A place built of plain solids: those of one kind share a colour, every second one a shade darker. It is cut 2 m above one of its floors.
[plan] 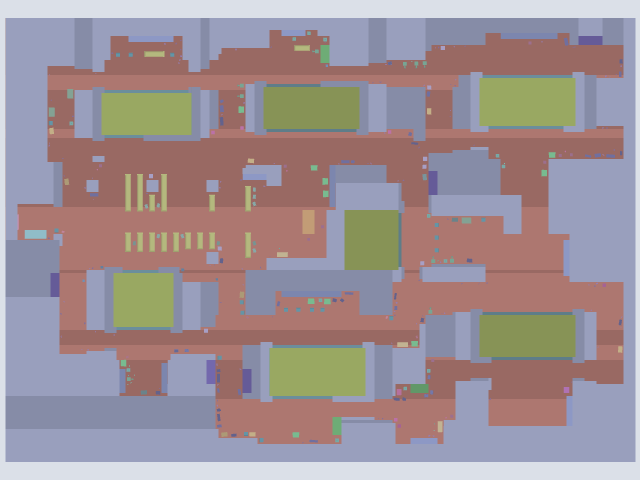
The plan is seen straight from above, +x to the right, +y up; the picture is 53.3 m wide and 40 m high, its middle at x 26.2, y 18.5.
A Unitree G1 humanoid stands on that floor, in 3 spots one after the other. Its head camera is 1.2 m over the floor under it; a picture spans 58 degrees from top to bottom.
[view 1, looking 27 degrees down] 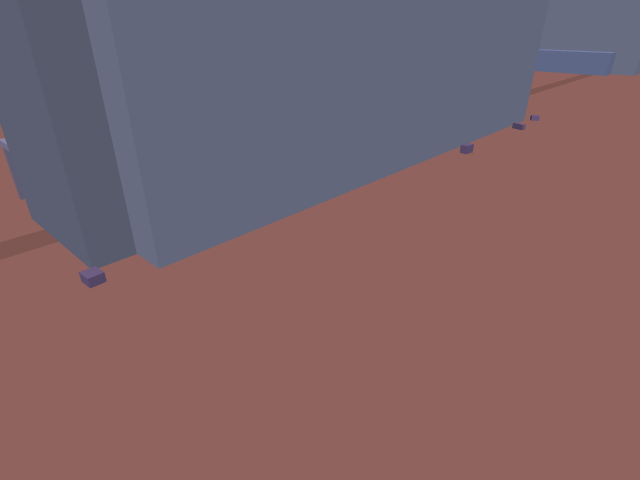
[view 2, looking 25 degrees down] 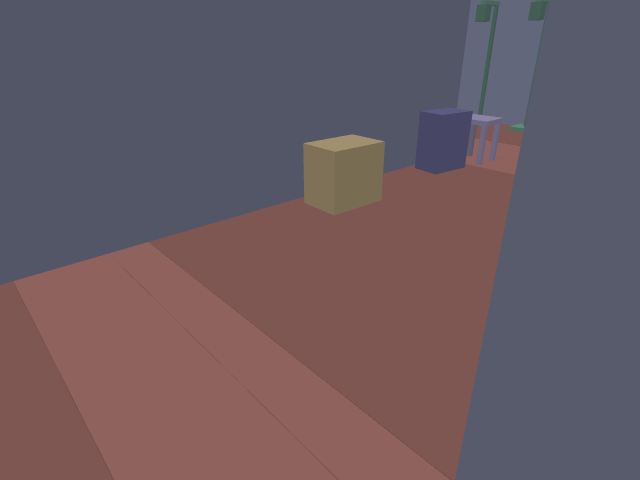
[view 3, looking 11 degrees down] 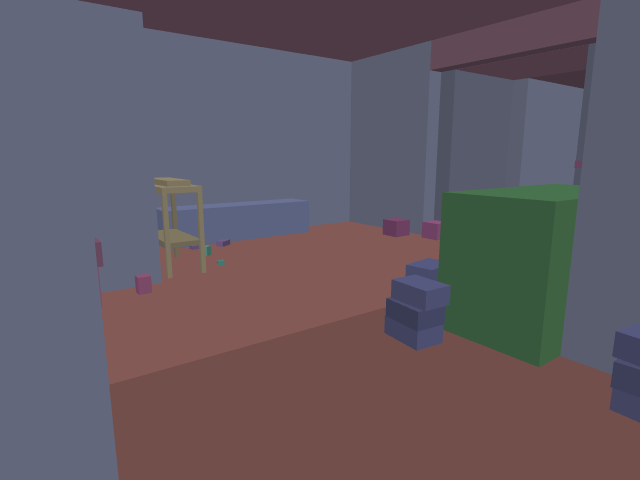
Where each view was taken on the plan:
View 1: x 33.88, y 13.00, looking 43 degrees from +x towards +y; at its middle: floor_strip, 2.64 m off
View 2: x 37.62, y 26.88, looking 138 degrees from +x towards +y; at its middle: floor_strip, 2.84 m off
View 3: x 37.62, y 7.62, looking -126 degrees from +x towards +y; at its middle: floor_strip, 6.28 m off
